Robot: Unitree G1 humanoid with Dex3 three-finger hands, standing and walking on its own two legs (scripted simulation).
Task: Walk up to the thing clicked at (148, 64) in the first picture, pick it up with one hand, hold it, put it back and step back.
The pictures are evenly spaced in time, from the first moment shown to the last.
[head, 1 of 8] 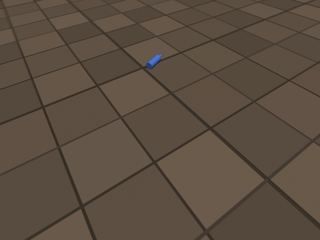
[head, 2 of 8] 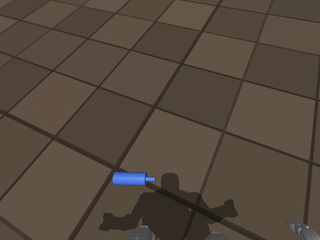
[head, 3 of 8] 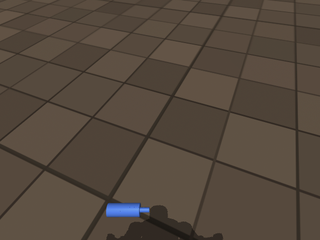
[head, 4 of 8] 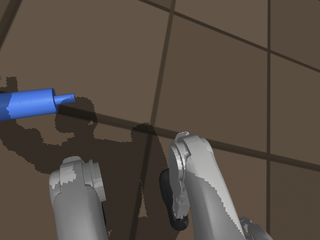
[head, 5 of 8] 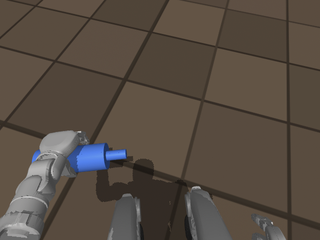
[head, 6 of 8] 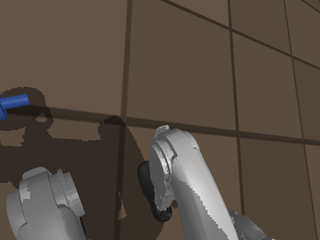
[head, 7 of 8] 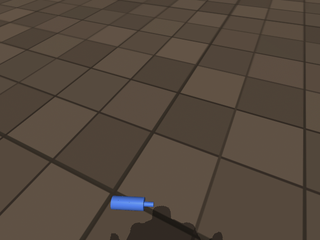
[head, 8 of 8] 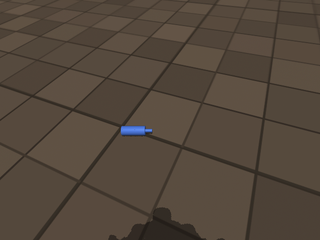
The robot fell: no
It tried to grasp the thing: yes
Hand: left
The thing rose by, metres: 0.66
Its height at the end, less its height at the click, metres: +0.00
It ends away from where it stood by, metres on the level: 0.00
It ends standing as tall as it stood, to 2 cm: yes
